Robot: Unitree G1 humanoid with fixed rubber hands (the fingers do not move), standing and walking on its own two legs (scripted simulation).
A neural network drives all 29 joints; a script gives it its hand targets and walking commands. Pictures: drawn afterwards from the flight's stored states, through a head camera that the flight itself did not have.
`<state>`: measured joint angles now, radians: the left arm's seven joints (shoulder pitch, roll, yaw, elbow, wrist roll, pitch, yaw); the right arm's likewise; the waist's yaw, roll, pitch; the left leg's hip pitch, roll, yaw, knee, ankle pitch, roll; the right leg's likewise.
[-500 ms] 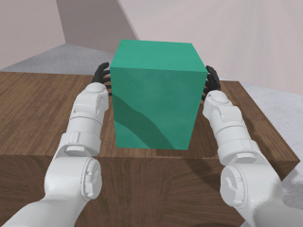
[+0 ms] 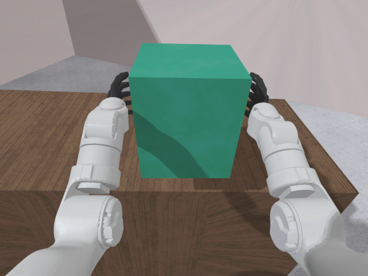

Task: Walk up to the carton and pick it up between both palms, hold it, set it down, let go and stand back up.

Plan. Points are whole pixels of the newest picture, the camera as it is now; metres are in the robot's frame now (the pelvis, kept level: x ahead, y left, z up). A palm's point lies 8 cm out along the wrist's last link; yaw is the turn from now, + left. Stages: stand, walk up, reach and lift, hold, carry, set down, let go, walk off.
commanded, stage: hold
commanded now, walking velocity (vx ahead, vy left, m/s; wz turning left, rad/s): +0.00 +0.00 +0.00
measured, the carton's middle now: (186, 110) +0.44 +0.01 +0.20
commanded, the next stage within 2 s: none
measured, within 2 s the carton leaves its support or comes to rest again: neither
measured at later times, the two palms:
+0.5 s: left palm (113, 103) +0.38 +0.16 +0.24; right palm (260, 107) +0.38 -0.14 +0.25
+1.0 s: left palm (112, 102) +0.38 +0.16 +0.25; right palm (261, 106) +0.38 -0.14 +0.25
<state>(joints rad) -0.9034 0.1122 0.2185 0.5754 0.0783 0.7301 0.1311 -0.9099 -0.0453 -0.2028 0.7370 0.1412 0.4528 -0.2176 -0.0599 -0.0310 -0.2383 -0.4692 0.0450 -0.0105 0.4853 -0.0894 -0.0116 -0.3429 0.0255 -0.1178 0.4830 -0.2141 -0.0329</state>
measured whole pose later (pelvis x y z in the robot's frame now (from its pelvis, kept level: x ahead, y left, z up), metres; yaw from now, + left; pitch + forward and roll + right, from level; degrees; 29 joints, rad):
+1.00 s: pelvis -0.01 +0.00 +0.00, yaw +0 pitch +4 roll -2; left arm -0.91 0.11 0.22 0.54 0.08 0.81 0.14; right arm -0.91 -0.06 -0.20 0.71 0.17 0.53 -0.23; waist -0.06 -0.02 -0.27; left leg -0.47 0.05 -0.01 0.49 -0.08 -0.01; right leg -0.34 0.03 -0.12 0.48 -0.21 -0.03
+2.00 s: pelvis -0.01 +0.00 +0.00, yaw +0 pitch +4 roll -2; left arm -0.91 0.11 0.22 0.54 0.08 0.81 0.14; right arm -0.91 -0.06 -0.20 0.70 0.17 0.55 -0.23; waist -0.05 -0.02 -0.28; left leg -0.47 0.05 -0.01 0.49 -0.08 -0.01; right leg -0.34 0.03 -0.12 0.48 -0.21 -0.03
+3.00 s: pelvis -0.01 +0.00 +0.00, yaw +0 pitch +4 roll -2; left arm -0.91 0.11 0.22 0.54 0.08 0.81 0.14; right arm -0.91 -0.06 -0.19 0.70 0.17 0.56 -0.23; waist -0.05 -0.02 -0.28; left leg -0.47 0.05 -0.01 0.49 -0.08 -0.01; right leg -0.34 0.03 -0.12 0.48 -0.21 -0.03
